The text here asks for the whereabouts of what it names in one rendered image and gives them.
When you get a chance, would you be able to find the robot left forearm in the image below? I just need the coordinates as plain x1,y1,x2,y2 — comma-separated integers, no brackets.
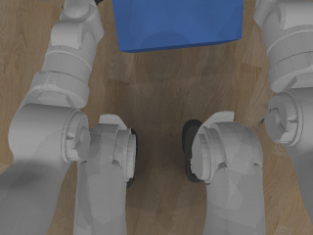
8,0,105,152

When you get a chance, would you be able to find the carton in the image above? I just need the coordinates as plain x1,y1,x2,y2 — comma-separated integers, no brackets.
112,0,244,53

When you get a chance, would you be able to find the robot right upper arm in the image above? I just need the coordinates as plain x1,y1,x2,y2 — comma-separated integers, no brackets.
264,87,313,225

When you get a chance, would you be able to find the right robot foot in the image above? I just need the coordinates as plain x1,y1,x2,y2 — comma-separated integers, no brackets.
182,119,202,183

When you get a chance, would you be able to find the robot right thigh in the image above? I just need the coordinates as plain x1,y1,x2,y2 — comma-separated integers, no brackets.
194,121,266,235

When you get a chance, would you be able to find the robot right forearm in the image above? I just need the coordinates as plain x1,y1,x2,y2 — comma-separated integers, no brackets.
253,0,313,93

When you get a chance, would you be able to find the robot left upper arm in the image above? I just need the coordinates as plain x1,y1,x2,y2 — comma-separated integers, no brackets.
0,103,91,235

